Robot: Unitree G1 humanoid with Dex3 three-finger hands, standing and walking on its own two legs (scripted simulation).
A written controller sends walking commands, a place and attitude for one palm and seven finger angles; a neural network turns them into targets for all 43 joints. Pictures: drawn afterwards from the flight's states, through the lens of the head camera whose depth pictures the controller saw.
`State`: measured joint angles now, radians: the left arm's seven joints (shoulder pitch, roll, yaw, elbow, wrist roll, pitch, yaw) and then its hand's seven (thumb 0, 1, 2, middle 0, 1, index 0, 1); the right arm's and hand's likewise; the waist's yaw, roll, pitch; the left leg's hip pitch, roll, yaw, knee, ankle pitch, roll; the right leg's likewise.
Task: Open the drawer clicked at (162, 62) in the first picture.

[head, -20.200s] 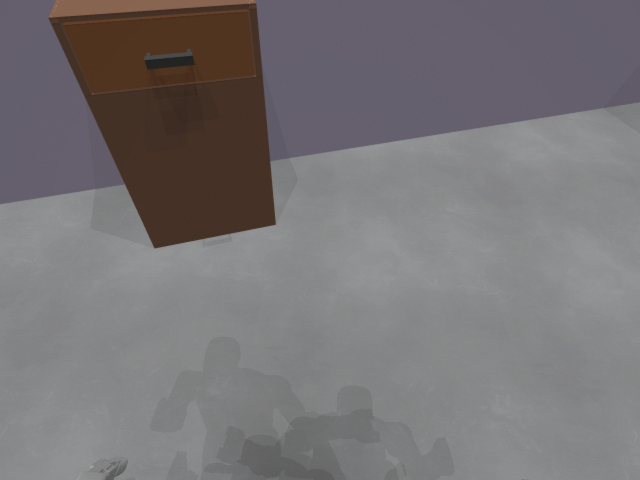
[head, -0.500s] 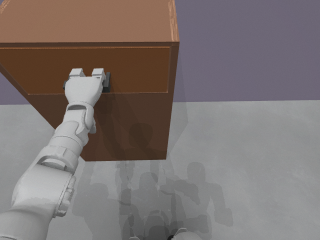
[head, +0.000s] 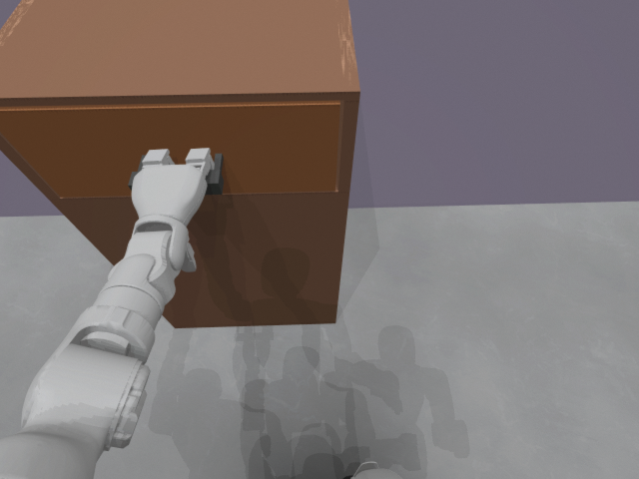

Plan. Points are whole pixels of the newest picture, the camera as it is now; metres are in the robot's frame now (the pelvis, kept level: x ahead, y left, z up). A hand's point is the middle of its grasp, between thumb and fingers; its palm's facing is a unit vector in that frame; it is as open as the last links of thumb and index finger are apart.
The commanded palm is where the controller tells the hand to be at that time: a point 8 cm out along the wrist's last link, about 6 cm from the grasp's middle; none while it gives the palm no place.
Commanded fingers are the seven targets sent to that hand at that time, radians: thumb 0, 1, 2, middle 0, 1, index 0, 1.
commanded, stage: close the thumb around the handle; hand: left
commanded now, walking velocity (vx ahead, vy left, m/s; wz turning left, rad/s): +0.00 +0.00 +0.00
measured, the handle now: (179, 171) +0.53 +0.19 +0.03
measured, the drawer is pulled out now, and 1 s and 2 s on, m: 0.00 0.03 0.16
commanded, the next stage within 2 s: pull the drawer open in 0.56 s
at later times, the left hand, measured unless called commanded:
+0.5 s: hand (184, 214) +0.47 +0.18 +0.01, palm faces -0.03 -0.02 -1.00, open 6.3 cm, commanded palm +0.44 +0.17 +0.07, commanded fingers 0.00 0.90 0.90 -0.40 -1.35 -0.40 -1.35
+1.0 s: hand (181, 231) +0.44 +0.18 +0.01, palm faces -0.03 -0.03 -1.00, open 6.3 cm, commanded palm +0.40 +0.17 +0.07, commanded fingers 0.00 0.90 0.90 -0.40 -1.35 -0.40 -1.35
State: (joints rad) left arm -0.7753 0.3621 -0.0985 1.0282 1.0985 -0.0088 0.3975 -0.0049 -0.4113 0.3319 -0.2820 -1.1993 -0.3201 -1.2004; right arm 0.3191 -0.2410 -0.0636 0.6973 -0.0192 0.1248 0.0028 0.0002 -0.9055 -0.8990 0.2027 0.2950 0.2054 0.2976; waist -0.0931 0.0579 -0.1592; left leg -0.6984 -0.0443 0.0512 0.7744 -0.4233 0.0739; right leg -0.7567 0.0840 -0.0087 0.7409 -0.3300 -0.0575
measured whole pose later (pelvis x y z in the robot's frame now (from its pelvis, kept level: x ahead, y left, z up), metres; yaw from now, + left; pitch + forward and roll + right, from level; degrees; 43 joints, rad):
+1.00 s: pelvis +0.01 +0.00 +0.01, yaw +0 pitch +18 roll -1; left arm -0.62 0.34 -0.11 0.88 1.09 0.01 0.39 0.00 0.69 0.78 -0.27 -1.30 -0.31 -1.28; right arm 0.30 -0.24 -0.07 0.68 -0.01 0.14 0.01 0.00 -0.91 -0.90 0.20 0.29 0.20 0.30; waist -0.06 0.06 -0.16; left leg -0.62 -0.04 0.06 0.73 -0.41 0.07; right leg -0.69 0.09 0.00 0.70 -0.32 -0.06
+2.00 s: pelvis -0.01 -0.01 +0.01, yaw -1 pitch +11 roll +1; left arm -0.13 0.31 -0.17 0.41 1.08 0.04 0.39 0.00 0.67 0.81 -0.26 -1.31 -0.34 -1.28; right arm 0.16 -0.24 -0.05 0.63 0.01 0.11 -0.01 0.00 -0.91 -0.90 0.20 0.29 0.20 0.30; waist 0.01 0.06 -0.12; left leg -0.47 -0.05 0.07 0.67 -0.38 0.06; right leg -0.56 0.09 0.02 0.68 -0.31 -0.07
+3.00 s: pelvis -0.01 -0.02 +0.01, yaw -2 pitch +9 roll +2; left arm 0.42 0.34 -0.12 -0.06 1.09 -0.01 0.42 0.02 0.66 0.80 -0.25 -1.31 -0.38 -1.27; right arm 0.09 -0.22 -0.01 0.58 -0.02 0.09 0.03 0.01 -0.91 -0.90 0.20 0.29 0.20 0.30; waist 0.06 0.05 -0.11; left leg -0.46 -0.04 0.08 0.73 -0.43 0.04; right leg -0.56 0.10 0.03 0.77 -0.35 -0.09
